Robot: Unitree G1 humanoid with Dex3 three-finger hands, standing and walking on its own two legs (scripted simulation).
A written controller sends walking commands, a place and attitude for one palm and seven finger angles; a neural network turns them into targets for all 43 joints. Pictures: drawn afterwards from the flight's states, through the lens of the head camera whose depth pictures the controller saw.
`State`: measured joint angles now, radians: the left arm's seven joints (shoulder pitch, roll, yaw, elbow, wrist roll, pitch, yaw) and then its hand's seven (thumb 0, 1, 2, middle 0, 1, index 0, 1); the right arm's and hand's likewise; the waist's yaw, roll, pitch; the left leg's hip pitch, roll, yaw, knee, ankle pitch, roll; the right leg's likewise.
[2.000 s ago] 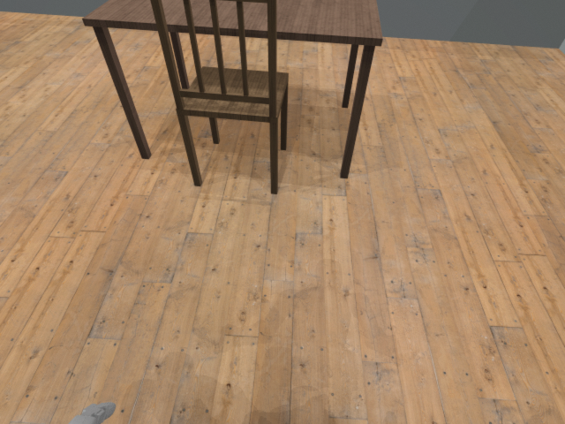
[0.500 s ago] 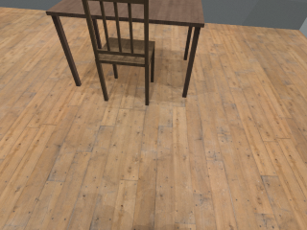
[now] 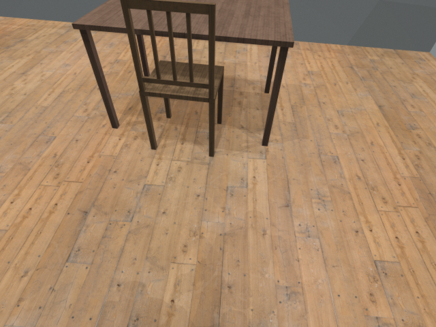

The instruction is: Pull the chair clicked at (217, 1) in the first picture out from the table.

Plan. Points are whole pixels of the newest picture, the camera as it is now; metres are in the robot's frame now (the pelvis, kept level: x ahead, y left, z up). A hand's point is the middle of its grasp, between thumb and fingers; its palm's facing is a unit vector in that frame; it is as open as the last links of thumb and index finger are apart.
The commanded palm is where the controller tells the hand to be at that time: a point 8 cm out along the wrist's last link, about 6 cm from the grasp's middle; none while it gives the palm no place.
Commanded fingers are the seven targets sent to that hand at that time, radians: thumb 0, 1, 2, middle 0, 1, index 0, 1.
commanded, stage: walk to a spot facing it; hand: left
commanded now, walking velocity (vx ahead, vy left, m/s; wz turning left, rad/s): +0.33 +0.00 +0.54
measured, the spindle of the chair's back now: (172, 48) +1.34 +0.29 -0.07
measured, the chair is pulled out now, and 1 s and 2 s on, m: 0.00 0.00 0.00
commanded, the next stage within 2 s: turn to face it in 1.18 s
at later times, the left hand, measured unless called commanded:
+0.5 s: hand out of the picture +0.13 +0.27 -0.18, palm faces +0.20 -0.97 -0.14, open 7.4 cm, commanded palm none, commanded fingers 0.00 0.90 0.90 -0.20 -0.30 -0.20 -0.30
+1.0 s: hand (119, 240) +0.36 +0.28 -0.17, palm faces +0.29 -0.93 -0.22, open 7.2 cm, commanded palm none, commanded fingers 0.00 0.90 0.90 -0.20 -0.30 -0.20 -0.30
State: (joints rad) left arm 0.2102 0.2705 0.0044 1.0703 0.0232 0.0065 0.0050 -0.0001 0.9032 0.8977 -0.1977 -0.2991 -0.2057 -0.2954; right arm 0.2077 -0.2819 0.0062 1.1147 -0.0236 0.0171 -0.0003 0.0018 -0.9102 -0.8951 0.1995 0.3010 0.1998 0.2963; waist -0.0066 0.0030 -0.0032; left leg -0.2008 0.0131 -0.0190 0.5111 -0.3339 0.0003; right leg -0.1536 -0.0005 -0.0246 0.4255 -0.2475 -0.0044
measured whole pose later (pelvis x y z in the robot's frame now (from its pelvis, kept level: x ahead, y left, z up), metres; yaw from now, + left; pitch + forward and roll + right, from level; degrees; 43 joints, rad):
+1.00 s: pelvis +0.37 +0.09 -0.01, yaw +14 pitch -2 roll -1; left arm 0.26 0.16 0.06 1.07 0.02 -0.08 0.02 -0.01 0.94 0.90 -0.20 -0.30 -0.21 -0.30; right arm 0.31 -0.18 -0.06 1.09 -0.03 -0.02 -0.01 0.00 -0.91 -0.90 0.20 0.30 0.20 0.30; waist -0.03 0.02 0.04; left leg -0.53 0.10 0.00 1.25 -0.26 0.03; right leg -0.22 0.01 -0.19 0.49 -0.24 -0.08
